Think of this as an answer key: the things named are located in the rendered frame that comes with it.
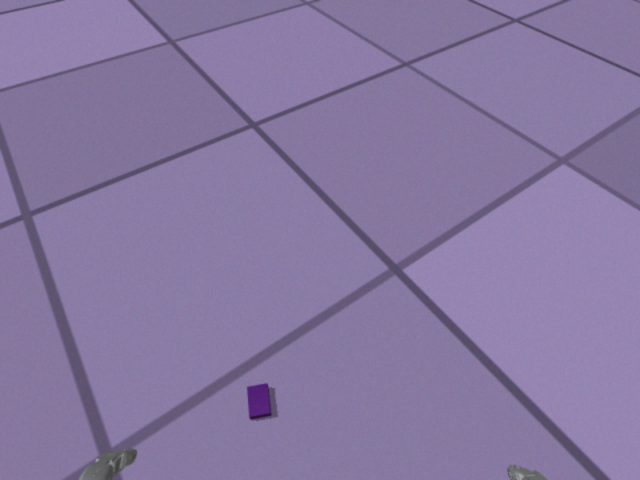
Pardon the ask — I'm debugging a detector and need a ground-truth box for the small box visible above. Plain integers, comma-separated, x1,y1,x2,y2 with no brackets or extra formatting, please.
247,383,271,420

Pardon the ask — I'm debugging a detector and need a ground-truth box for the left robot hand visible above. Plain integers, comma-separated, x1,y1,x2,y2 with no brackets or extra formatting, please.
79,448,137,480

